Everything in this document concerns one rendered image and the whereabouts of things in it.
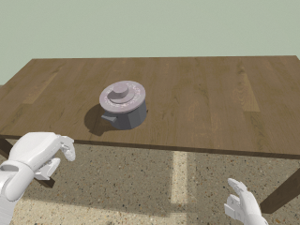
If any table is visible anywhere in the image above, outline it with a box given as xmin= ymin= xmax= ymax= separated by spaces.
xmin=0 ymin=55 xmax=300 ymax=215

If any robot right hand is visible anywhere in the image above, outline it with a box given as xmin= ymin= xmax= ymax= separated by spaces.
xmin=224 ymin=178 xmax=262 ymax=223

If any pot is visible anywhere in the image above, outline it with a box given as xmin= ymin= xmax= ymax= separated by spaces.
xmin=101 ymin=100 xmax=147 ymax=130

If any robot left hand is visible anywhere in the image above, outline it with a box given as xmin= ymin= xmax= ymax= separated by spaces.
xmin=8 ymin=132 xmax=76 ymax=180

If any knob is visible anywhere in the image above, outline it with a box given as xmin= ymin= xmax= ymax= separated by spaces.
xmin=112 ymin=83 xmax=129 ymax=98

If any lid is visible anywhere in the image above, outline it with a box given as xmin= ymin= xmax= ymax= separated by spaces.
xmin=99 ymin=81 xmax=146 ymax=113

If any robot right forearm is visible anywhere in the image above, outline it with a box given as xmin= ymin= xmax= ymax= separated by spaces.
xmin=244 ymin=214 xmax=269 ymax=225

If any robot left forearm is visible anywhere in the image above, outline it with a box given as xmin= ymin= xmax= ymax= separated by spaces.
xmin=0 ymin=160 xmax=35 ymax=225

